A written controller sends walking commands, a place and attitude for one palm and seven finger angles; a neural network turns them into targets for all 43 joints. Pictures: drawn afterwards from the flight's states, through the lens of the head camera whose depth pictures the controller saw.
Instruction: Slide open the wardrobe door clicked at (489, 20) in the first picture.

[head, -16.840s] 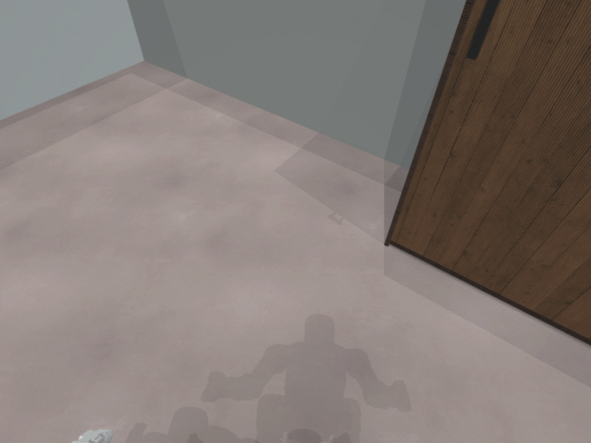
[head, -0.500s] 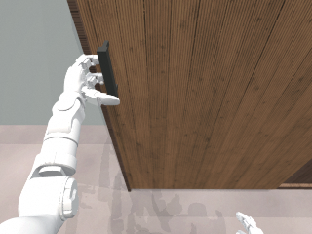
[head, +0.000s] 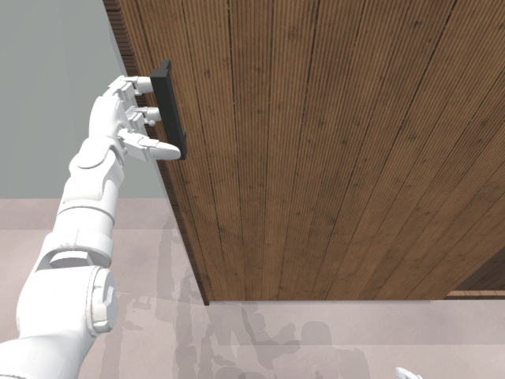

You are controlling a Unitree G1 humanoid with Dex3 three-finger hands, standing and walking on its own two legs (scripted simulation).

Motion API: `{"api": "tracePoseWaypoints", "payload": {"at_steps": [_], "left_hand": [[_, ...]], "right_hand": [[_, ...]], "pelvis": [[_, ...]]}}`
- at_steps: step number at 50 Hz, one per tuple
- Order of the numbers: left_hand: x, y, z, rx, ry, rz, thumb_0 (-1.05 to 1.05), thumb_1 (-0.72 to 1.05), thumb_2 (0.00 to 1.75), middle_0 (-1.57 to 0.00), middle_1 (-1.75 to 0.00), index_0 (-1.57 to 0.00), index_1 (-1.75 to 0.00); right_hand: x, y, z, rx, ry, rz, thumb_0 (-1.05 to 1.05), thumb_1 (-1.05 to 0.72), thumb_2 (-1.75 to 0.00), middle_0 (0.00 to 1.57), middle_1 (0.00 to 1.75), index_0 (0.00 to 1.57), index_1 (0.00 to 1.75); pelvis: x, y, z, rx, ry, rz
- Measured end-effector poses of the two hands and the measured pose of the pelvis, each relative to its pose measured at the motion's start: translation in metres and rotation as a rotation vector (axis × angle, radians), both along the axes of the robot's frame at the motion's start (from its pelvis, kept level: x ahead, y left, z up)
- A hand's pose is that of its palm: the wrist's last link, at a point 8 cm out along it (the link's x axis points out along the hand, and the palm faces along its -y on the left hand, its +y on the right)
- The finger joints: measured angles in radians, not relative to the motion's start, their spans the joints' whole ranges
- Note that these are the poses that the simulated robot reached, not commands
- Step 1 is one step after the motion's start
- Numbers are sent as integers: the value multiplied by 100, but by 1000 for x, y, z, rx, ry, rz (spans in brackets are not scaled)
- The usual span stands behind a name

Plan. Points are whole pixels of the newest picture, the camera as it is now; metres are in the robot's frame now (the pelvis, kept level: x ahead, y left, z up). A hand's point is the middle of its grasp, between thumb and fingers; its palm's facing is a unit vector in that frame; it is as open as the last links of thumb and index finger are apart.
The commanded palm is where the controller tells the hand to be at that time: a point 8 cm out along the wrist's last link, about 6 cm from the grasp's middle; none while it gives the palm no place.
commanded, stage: slide the fingers in behind the handle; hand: left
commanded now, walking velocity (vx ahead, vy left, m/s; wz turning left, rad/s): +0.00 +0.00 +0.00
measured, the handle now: (173, 111) +0.50 +0.14 +0.18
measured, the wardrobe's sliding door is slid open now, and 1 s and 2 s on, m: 0.00 0.00 0.00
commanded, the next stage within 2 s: grip the handle and tug to test in 1.88 s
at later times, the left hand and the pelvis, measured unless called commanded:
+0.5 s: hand (159, 126) +0.44 +0.15 +0.19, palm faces +0.01 -1.00 +0.02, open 13.9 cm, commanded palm +0.41 +0.20 +0.18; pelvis +0.00 +0.01 +0.00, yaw -1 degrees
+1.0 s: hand (172, 127) +0.44 +0.13 +0.19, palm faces +0.02 -1.00 +0.01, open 14.0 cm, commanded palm +0.42 +0.18 +0.18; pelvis +0.00 +0.00 +0.00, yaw +0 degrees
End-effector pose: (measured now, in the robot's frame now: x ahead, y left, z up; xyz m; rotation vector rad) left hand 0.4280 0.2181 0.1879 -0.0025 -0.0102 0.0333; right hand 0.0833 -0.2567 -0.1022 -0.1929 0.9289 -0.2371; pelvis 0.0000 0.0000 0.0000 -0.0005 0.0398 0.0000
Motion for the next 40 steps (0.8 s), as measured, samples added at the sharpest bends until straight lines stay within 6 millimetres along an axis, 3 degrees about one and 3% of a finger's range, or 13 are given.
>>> {"api": "tracePoseWaypoints", "payload": {"at_steps": [9, 20, 40], "left_hand": [[4, 4, 0, -5, 0, -12, -1, -50, 30, -37, -125, -37, -124], [0, -3, -4, -6, -22, -23, -1, -50, 30, -32, -122, -32, -121], [-14, -19, 1, -6, -21, -13, -1, -50, 30, -30, -120, -30, -120]], "right_hand": [[-14, 6, -2, 0, 14, -1, 1, -90, -90, 21, 30, 20, 30], [-20, 13, -3, 12, 10, -9, 1, -90, -90, 21, 30, 20, 30], [29, 20, 8, 30, -89, 46, 1, -90, -90, 21, 30, 20, 30]], "pelvis": [[-5, 4, -1, -2, 14, 0], [-7, 11, -1, -2, 10, -10], [-1, 7, 1, -1, -16, -4]]}}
